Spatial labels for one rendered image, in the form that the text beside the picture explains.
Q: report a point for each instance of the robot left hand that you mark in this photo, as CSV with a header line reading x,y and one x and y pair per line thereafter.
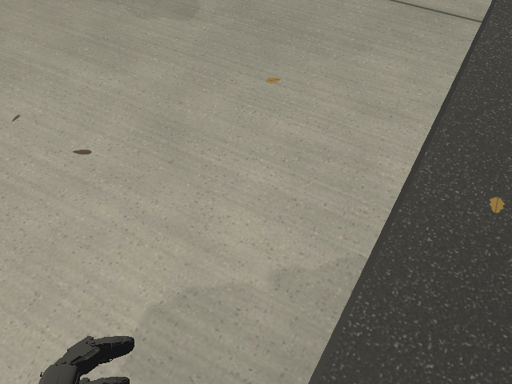
x,y
84,356

